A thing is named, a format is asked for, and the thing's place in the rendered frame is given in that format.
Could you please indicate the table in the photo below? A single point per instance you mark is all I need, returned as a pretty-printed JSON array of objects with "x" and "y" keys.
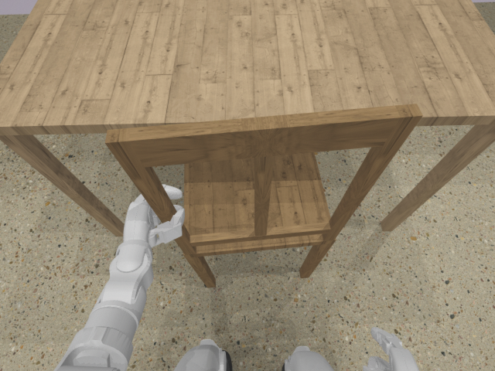
[{"x": 88, "y": 66}]

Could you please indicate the robot left shin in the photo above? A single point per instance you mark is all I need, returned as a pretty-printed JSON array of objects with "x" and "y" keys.
[{"x": 208, "y": 342}]

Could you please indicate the robot left hand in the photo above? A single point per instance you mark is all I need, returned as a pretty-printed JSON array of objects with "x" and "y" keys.
[{"x": 141, "y": 218}]

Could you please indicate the robot left thigh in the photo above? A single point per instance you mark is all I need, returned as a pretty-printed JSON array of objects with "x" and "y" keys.
[{"x": 203, "y": 358}]

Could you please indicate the chair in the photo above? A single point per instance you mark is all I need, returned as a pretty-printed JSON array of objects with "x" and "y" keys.
[{"x": 253, "y": 183}]

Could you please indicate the robot left forearm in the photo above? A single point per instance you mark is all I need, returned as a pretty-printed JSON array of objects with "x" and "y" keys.
[{"x": 106, "y": 340}]

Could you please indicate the robot right hand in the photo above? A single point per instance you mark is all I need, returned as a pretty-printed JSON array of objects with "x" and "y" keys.
[{"x": 400, "y": 359}]

